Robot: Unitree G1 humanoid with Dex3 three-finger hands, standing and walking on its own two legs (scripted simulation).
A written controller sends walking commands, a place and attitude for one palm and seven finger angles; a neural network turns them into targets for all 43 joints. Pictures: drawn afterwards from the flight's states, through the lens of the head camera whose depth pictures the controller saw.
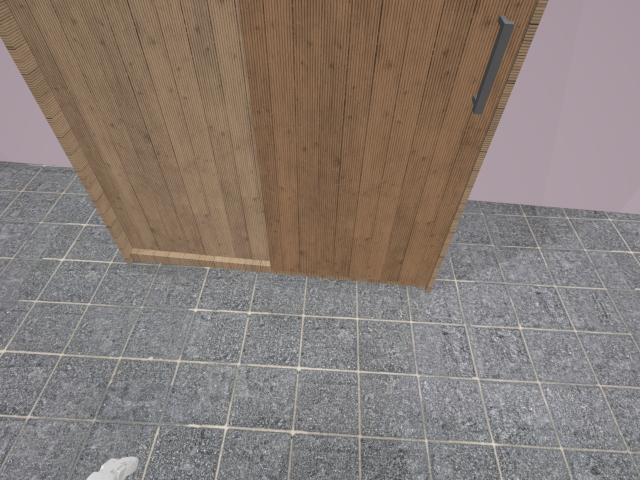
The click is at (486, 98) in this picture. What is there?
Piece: wardrobe's sliding door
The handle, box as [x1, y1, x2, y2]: [472, 15, 514, 114]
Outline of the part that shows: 503,15 500,15 498,19 500,29 478,94 473,95 472,101 474,104 472,109 473,113 481,114 514,24 512,21 508,21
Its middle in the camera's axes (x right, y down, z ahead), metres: +0.36 -0.37 +0.83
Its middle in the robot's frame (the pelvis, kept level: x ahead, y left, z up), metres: +0.90 -0.31 +0.12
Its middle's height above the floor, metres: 0.89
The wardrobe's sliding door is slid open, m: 0.00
